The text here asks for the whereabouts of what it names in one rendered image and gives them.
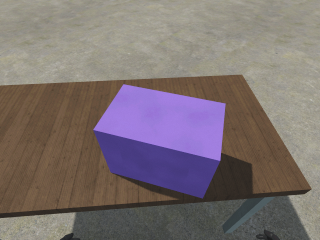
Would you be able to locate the robot right hand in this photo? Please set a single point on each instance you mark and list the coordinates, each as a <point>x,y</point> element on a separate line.
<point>268,235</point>

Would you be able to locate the table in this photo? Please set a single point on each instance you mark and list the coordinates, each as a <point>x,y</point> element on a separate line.
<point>51,161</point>

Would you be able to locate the carton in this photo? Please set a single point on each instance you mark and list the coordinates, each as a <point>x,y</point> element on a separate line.
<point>165,139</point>

